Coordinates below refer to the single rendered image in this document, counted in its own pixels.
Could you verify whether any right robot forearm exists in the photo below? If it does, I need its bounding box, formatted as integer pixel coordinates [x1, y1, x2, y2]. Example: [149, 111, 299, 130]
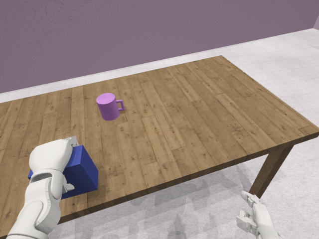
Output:
[256, 226, 282, 239]

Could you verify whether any sponge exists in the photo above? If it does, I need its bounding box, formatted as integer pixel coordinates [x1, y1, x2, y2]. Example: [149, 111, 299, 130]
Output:
[28, 145, 98, 200]

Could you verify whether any right robot hand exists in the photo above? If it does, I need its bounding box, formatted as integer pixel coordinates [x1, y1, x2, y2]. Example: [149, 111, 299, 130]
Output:
[236, 191, 275, 236]

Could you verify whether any table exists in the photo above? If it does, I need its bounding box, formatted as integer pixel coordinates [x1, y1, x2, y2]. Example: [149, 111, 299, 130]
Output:
[0, 55, 319, 239]

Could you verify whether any left robot hand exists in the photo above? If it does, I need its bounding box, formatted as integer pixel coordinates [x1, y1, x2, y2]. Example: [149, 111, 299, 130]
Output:
[29, 136, 79, 194]

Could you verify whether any left robot forearm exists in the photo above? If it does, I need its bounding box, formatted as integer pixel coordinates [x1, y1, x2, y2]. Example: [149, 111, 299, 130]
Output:
[6, 169, 64, 239]

